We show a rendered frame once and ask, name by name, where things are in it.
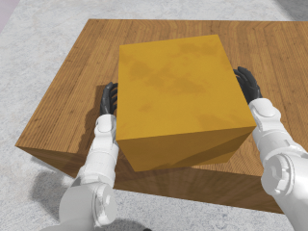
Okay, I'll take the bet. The robot right forearm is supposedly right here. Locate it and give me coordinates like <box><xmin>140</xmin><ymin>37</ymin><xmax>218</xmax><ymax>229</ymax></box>
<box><xmin>248</xmin><ymin>98</ymin><xmax>308</xmax><ymax>168</ymax></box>

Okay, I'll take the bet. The right robot upper arm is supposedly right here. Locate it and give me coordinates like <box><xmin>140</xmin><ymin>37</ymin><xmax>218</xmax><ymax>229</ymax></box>
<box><xmin>261</xmin><ymin>153</ymin><xmax>308</xmax><ymax>231</ymax></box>

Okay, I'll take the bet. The left robot upper arm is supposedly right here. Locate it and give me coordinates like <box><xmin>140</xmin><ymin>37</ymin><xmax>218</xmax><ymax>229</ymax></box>
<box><xmin>39</xmin><ymin>182</ymin><xmax>117</xmax><ymax>231</ymax></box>

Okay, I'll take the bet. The robot left forearm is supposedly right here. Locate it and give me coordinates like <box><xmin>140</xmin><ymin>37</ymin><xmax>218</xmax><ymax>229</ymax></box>
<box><xmin>59</xmin><ymin>114</ymin><xmax>119</xmax><ymax>221</ymax></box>

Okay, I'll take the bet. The carton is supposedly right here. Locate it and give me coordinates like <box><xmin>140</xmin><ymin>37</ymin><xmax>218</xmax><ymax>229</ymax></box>
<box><xmin>115</xmin><ymin>34</ymin><xmax>257</xmax><ymax>172</ymax></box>

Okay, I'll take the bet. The left robot hand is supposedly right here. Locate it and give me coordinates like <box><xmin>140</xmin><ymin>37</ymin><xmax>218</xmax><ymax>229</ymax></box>
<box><xmin>99</xmin><ymin>82</ymin><xmax>118</xmax><ymax>116</ymax></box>

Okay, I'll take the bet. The pedestal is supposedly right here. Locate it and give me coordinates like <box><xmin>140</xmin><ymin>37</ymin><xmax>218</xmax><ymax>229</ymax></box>
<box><xmin>14</xmin><ymin>18</ymin><xmax>308</xmax><ymax>215</ymax></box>

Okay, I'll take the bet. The right robot hand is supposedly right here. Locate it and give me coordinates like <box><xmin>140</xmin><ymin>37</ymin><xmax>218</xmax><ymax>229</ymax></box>
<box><xmin>233</xmin><ymin>66</ymin><xmax>263</xmax><ymax>105</ymax></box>

